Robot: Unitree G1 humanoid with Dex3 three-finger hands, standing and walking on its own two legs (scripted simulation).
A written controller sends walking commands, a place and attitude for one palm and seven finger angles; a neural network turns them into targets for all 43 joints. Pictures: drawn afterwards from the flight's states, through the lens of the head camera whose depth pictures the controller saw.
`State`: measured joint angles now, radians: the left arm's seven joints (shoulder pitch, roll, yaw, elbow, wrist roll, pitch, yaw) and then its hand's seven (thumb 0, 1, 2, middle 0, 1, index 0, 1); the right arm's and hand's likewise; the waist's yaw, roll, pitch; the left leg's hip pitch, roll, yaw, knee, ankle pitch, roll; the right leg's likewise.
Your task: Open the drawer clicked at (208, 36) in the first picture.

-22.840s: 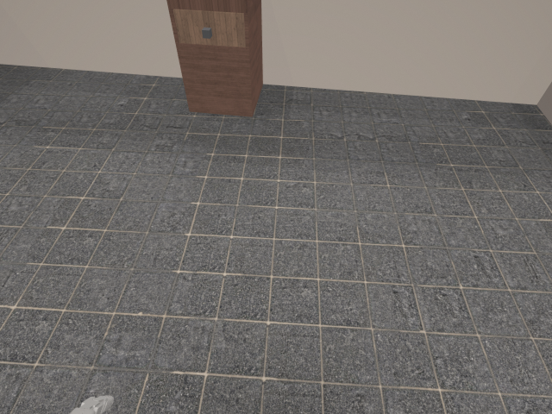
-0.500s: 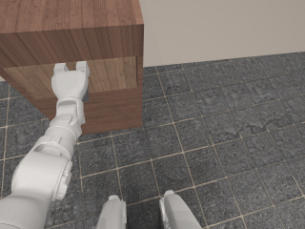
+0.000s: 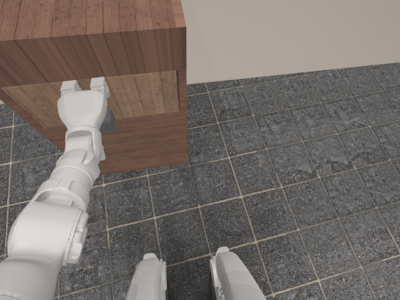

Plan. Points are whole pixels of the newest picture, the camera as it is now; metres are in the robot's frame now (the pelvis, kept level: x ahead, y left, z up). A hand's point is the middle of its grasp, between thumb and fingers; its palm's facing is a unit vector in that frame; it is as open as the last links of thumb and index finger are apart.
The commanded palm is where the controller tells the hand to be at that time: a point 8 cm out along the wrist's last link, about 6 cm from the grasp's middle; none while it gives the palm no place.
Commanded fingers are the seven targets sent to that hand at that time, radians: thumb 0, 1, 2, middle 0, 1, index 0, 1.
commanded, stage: re-aim the fingers above the handle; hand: left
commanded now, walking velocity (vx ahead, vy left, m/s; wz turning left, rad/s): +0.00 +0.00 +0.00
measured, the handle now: (104, 114) +0.57 +0.19 -0.11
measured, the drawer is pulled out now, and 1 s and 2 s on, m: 0.00 0.00 0.00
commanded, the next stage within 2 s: lower the fingers behind the handle in 0.52 s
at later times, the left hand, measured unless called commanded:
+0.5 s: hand (86, 125) +0.50 +0.20 -0.04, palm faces -0.04 +0.02 -1.00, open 13.8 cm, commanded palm +0.48 +0.18 +0.01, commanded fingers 0.00 -0.50 0.30 -0.30 -1.20 -0.30 -1.20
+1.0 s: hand (99, 132) +0.49 +0.19 -0.08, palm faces -0.06 -0.01 -1.00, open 13.8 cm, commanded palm +0.48 +0.18 -0.02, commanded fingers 0.00 -0.50 0.30 -0.30 -1.20 -0.30 -1.20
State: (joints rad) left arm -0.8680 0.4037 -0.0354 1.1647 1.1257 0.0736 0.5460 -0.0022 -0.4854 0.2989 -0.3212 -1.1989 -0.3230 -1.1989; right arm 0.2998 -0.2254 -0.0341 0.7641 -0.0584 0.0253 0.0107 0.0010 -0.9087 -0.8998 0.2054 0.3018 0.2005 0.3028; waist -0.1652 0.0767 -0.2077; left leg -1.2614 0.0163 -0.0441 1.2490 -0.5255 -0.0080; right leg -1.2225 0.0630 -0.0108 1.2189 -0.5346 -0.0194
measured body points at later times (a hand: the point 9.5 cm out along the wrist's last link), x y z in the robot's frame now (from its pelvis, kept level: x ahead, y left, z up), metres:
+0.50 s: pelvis +0.00 +0.00 +0.00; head +0.16 +0.00 +0.41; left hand +0.49 +0.20 +0.01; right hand +0.01 -0.26 -0.14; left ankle +0.02 +0.12 -0.62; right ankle +0.01 -0.11 -0.62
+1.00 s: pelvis -0.01 +0.01 -0.02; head +0.17 +0.01 +0.40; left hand +0.49 +0.19 -0.02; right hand -0.01 -0.25 -0.15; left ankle +0.02 +0.12 -0.62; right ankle +0.01 -0.11 -0.62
